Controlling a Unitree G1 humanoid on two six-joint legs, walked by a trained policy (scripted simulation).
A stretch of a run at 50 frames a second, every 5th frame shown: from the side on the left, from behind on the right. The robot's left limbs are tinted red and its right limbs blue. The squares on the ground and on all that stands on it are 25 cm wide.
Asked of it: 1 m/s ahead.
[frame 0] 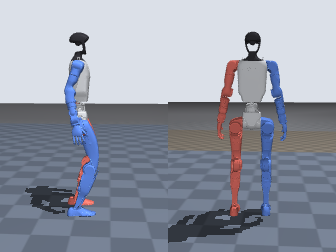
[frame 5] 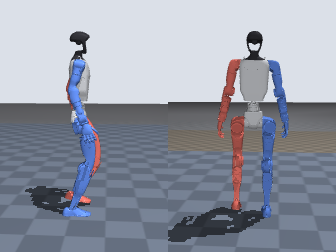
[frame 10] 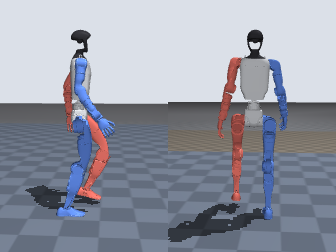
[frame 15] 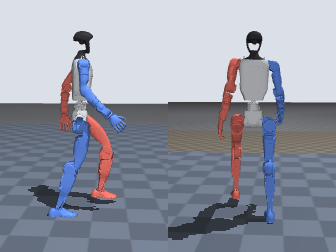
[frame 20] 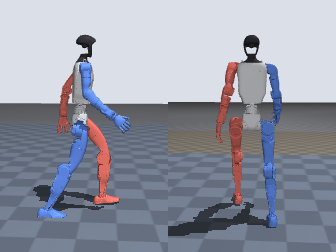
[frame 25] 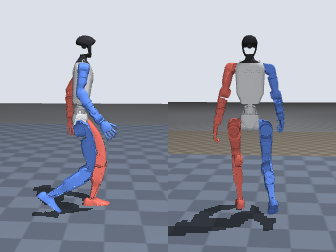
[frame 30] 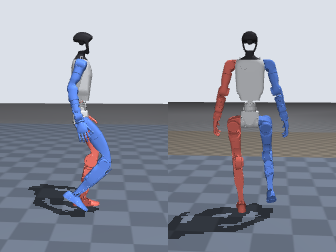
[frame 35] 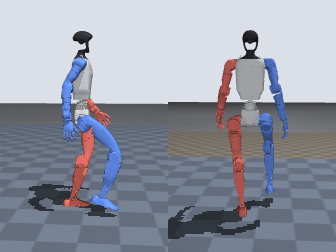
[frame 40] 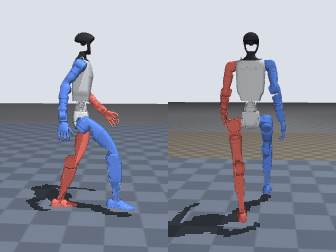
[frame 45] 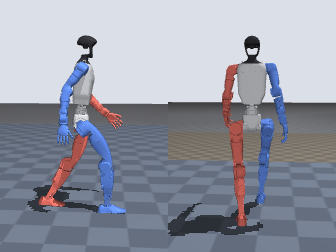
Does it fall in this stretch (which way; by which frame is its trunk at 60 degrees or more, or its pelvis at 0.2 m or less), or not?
no
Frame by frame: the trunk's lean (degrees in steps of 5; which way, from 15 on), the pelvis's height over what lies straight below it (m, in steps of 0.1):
0: 0, 0.8
5: 0, 0.8
10: 0, 0.8
15: 0, 0.8
20: 5, 0.8
25: 5, 0.7
30: 0, 0.8
35: 0, 0.8
40: 5, 0.8
45: 5, 0.7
